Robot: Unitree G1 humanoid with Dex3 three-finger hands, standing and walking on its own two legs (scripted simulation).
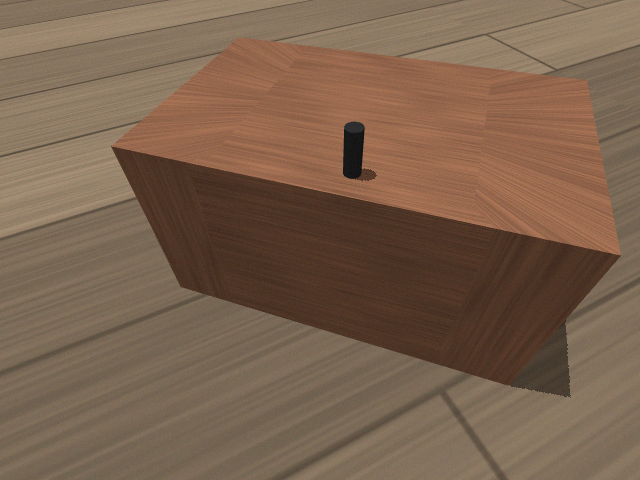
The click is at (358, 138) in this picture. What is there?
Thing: slim round
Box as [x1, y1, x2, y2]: [343, 122, 364, 178]
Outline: 359,122 349,122 344,126 343,174 350,178 359,176 361,171 364,126
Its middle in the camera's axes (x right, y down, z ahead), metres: +0.08 -0.21 +0.91
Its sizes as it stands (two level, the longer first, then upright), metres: 0.045 0.045 0.126
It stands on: a support 0.65 m high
